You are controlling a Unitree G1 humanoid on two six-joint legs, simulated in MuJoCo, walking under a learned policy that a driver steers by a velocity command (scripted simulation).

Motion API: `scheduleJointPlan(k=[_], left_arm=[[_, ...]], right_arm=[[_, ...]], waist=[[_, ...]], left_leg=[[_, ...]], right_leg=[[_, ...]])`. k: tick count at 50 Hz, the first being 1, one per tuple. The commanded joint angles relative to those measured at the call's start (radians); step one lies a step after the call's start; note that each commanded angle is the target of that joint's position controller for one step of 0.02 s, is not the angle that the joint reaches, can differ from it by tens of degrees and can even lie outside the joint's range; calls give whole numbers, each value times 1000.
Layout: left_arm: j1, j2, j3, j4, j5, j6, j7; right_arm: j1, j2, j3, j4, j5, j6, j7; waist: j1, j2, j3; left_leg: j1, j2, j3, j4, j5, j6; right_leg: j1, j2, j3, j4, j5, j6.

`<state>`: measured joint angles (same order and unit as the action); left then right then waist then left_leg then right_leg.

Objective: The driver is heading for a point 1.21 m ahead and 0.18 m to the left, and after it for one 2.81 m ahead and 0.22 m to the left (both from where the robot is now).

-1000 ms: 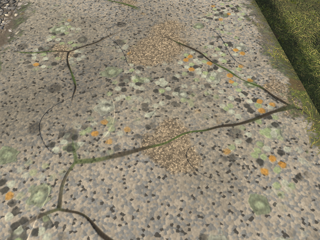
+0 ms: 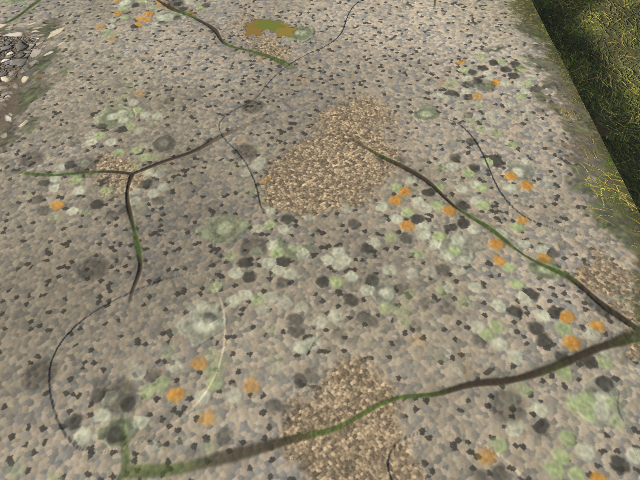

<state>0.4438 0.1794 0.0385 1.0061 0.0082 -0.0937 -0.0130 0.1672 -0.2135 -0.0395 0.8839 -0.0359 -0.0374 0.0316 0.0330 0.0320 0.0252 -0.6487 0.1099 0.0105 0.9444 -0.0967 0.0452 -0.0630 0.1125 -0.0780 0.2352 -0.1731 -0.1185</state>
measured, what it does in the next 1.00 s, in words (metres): walks ahead: left foot, then right foot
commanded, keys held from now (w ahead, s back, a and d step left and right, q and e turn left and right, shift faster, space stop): w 1.00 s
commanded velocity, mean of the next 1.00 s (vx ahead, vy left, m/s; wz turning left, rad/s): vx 0.50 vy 0.00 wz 0.00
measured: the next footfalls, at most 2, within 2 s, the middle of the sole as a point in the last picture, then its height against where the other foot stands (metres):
left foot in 0.28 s outside the picture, level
right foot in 0.82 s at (379, 426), level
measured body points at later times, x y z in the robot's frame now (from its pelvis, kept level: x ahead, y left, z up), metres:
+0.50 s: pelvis +0.28 +0.06 +0.00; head +0.30 +0.07 +0.45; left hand +0.34 +0.31 -0.15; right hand +0.29 -0.19 -0.14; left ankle +0.29 +0.11 -0.75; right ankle +0.30 -0.09 -0.66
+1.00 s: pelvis +0.56 +0.00 +0.00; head +0.58 -0.01 +0.44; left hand +0.61 +0.25 -0.14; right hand +0.58 -0.25 -0.16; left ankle +0.50 +0.13 -0.66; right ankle +0.59 -0.06 -0.75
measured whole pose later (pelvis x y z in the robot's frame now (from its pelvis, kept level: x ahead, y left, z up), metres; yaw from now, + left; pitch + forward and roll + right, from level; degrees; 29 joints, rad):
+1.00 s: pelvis +0.56 +0.00 +0.00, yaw +0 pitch -1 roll +0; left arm 0.25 0.21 0.06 0.99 0.02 -0.09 -0.01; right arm 0.30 -0.21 -0.05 1.00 -0.03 -0.07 0.01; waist -0.01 0.02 0.05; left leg -0.43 0.04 0.01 1.13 -0.30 0.08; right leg -0.22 0.06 -0.11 0.39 -0.17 -0.10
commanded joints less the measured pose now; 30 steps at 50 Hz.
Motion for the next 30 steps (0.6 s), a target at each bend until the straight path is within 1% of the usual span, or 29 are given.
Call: scheduleJointPlan(k=[1,3,6,8,9,10,11,12,13,14,15,16,17,18,19,20,21,22,23,24,25,27,30], left_arm=[[47,107,13,-28,-4,-16,6],[84,105,10,-13,-2,-16,10],[134,105,5,11,7,-13,20],[150,113,6,26,15,-9,27],[149,120,7,32,18,-8,30],[137,126,8,35,20,-7,33],[115,134,9,35,20,-7,35],[102,145,12,38,19,-6,35],[83,152,12,39,14,-3,33],[62,139,5,17,4,-7,30],[150,37,-16,-12,-38,-7,19],[134,120,10,5,-13,-6,21],[38,129,19,-26,-2,-4,19],[-20,112,14,-41,4,-9,14],[-41,96,16,-42,11,-1,11],[-27,80,14,-39,27,14,5],[-11,58,12,-31,31,27,-3],[-15,52,12,-34,33,35,-8],[-37,51,13,-43,33,41,-12],[-77,54,14,-57,32,46,-15],[-127,60,14,-75,32,49,-16],[-227,67,13,-108,27,51,-17],[-352,55,2,-146,17,48,-19]], right_arm=[[-90,-34,-2,-64,6,-5,4],[-154,-28,2,-80,10,-7,5],[-234,-28,4,-102,12,-9,4],[-271,-31,4,-118,13,-15,4],[-276,-35,3,-123,13,-18,3],[-262,-38,1,-122,14,-23,1],[-216,-44,-4,-110,15,-27,-4],[-125,-59,-13,-80,14,-32,-12],[42,-82,-27,-24,10,-41,-22],[226,-142,-48,23,-13,-51,-35],[345,-249,-77,36,-36,-50,-39],[298,-209,-71,39,3,-37,-26],[183,-168,-58,31,22,-35,-21],[110,-108,-43,21,24,-42,-16],[84,-74,-33,26,22,-49,-16],[84,-41,-22,42,24,-54,-20],[106,-32,-18,57,23,-60,-23],[140,-38,-18,74,25,-69,-24],[163,-54,-20,87,27,-74,-25],[181,-68,-23,96,27,-76,-25],[201,-75,-22,104,27,-76,-25],[241,-71,-17,116,27,-74,-25],[291,-70,-11,131,26,-74,-27]], waist=[[-3,-62,79],[17,-73,83],[42,-82,91],[46,-89,97],[41,-93,98],[26,-98,93],[-2,-107,71],[-40,-116,22],[-112,-97,-63],[-184,-67,-173],[-166,150,-331],[-148,73,-328],[-97,35,-152],[-74,-2,-64],[-44,-5,-16],[-14,12,5],[-2,22,3],[4,18,4],[10,18,13],[10,19,27],[3,19,43],[-17,21,66],[-48,25,77]], left_leg=[[-54,-3,22,-126,107,-19],[-46,-21,39,-203,141,-20],[-47,-46,59,-287,121,-10],[-44,-60,65,-328,71,7],[-30,-68,68,-348,36,20],[12,-83,75,-374,-2,36],[101,-111,89,-400,-42,55],[227,-147,102,-423,-70,75],[431,-169,110,-484,-31,103],[713,-39,-27,-482,-71,151],[1027,283,-507,-528,-177,286],[977,311,-703,-647,-166,305],[821,262,-524,-672,-189,267],[678,220,-409,-716,-116,238],[586,170,-321,-745,-63,201],[515,128,-251,-767,-12,172],[487,111,-211,-779,36,166],[479,101,-186,-785,97,169],[475,93,-160,-795,128,171],[474,86,-139,-809,134,172],[479,79,-124,-821,142,170],[501,63,-99,-832,178,163],[534,47,-65,-830,241,147]], right_leg=[[-28,-279,192,-148,179,-81],[14,-277,173,-136,235,-71],[107,-291,162,-97,348,-76],[169,-313,162,-61,424,-85],[194,-324,162,-38,474,-86],[205,-328,152,-5,555,-80],[199,-325,135,53,697,-67],[190,-318,124,155,834,-54],[141,-288,93,331,857,-35],[-56,-257,73,572,615,-18],[-424,-94,-8,988,5,37],[-538,-55,114,1112,-318,21],[-591,-121,136,1103,-220,14],[-568,-155,130,1046,-148,16],[-530,-183,124,991,-117,20],[-482,-199,120,948,-103,31],[-452,-201,111,929,-93,41],[-452,-201,99,917,-83,48],[-474,-206,90,897,-62,56],[-508,-215,81,869,-28,64],[-544,-223,72,833,10,71],[-597,-230,54,736,84,84],[-580,-211,26,556,172,91]])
